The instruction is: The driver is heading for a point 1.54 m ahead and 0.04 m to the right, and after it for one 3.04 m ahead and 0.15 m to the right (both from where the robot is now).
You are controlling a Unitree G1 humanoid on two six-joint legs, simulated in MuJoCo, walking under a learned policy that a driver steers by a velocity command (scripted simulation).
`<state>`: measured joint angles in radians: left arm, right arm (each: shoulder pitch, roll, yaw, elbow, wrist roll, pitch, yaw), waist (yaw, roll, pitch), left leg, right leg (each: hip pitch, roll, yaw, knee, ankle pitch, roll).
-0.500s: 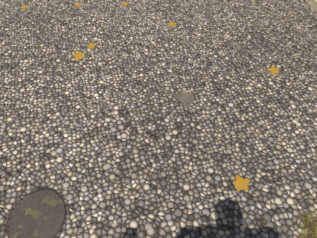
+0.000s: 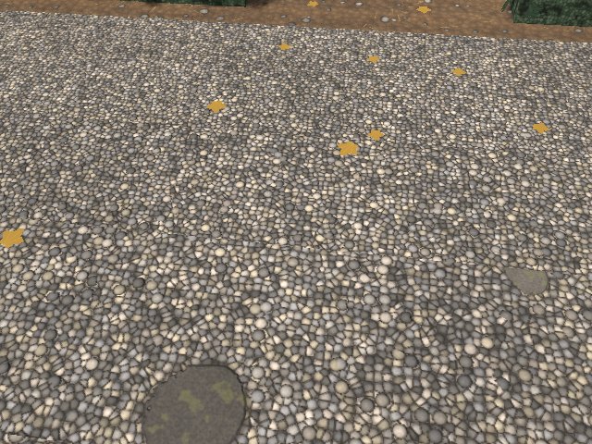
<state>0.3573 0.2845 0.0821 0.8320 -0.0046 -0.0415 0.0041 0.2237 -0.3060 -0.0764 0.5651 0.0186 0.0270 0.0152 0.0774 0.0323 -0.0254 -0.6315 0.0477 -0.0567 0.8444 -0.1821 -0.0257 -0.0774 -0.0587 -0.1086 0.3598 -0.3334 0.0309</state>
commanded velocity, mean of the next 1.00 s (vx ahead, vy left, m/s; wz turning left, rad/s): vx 0.48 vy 0.00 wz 0.17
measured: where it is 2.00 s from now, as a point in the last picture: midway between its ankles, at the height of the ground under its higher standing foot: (367, 253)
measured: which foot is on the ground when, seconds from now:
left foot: up 0.00-0.08, down 0.10-0.80, up 0.82-1.00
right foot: down 0.00-0.12, up 0.14-0.78, down 0.80-1.00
